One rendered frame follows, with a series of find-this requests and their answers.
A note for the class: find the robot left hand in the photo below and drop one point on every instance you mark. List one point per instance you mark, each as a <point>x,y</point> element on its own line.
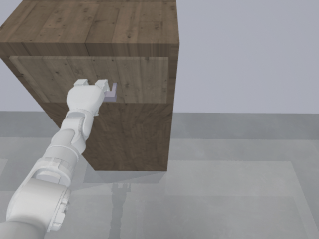
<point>87,97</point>

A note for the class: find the cabinet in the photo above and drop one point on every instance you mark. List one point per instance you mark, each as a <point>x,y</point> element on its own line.
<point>123,136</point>

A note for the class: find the handle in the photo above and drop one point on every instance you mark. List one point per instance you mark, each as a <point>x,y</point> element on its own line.
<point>111,96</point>

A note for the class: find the left robot upper arm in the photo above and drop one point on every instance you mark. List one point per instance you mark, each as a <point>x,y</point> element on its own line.
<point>40,207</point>

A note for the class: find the drawer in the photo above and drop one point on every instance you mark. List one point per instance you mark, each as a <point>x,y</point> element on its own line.
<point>140,80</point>

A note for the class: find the robot left forearm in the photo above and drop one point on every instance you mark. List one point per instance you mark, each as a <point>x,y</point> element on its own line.
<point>58,163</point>

